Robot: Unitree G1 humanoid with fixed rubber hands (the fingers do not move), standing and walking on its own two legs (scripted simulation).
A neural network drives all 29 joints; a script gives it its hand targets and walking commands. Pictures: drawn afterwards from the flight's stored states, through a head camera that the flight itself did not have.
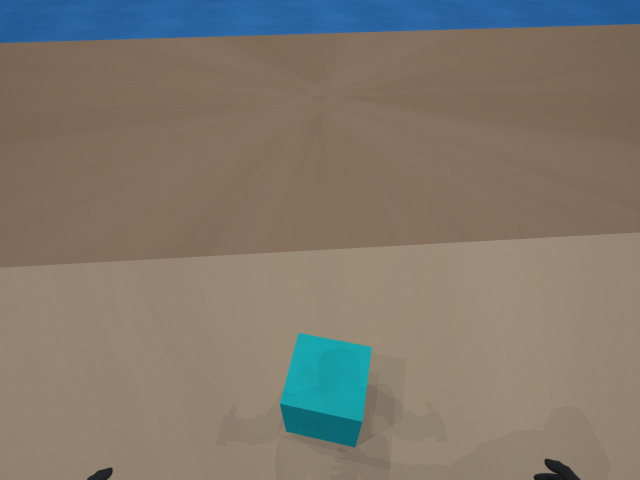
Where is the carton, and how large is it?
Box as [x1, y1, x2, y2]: [280, 333, 371, 446]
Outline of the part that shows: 298,333 280,401 286,431 355,446 362,421 371,347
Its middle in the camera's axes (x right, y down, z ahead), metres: +0.03 +0.44 +1.12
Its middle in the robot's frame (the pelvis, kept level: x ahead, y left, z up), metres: +0.46 -0.01 -0.66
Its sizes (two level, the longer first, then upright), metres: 0.210 0.200 0.250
